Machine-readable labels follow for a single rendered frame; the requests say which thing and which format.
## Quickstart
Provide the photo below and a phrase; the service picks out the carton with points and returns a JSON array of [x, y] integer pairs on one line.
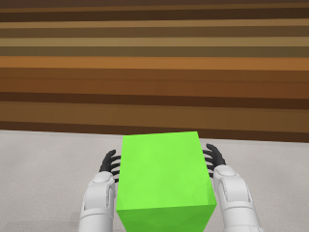
[[164, 183]]

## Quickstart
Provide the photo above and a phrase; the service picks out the robot left forearm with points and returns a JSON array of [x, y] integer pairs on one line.
[[97, 209]]

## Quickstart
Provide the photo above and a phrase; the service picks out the robot left hand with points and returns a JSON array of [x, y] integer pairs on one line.
[[107, 166]]

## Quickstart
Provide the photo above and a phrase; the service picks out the robot right forearm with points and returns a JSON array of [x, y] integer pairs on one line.
[[236, 203]]

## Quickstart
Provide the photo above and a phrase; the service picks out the robot right hand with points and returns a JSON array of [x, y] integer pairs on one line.
[[216, 158]]

